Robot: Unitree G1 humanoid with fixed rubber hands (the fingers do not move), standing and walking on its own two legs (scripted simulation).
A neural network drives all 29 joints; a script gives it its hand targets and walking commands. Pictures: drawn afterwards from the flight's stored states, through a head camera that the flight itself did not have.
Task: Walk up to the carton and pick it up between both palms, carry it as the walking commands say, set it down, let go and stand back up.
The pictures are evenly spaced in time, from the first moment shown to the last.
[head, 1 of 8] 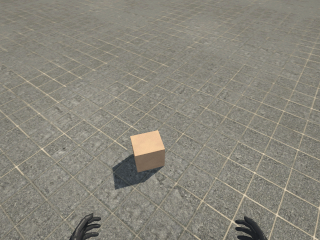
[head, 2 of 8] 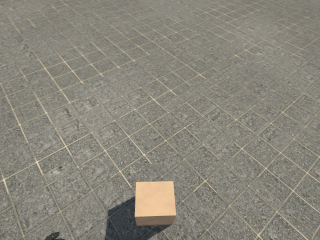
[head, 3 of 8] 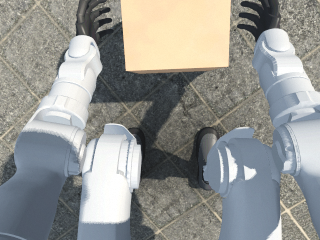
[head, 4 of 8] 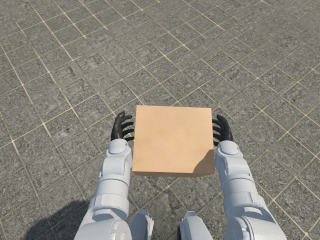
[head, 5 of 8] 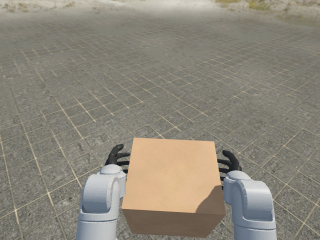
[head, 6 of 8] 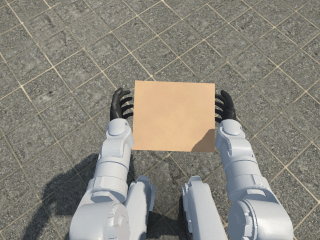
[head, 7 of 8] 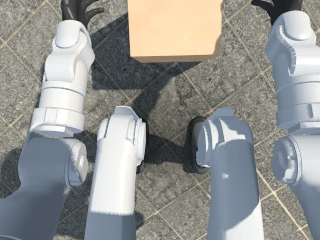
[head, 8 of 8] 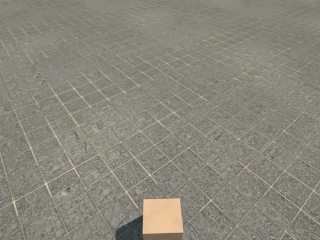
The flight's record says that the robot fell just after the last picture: no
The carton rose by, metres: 0.69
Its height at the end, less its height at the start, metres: +0.00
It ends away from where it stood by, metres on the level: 0.01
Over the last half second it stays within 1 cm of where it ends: yes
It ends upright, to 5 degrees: yes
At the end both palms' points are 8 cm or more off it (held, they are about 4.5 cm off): yes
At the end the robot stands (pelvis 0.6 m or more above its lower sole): yes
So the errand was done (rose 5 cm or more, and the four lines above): yes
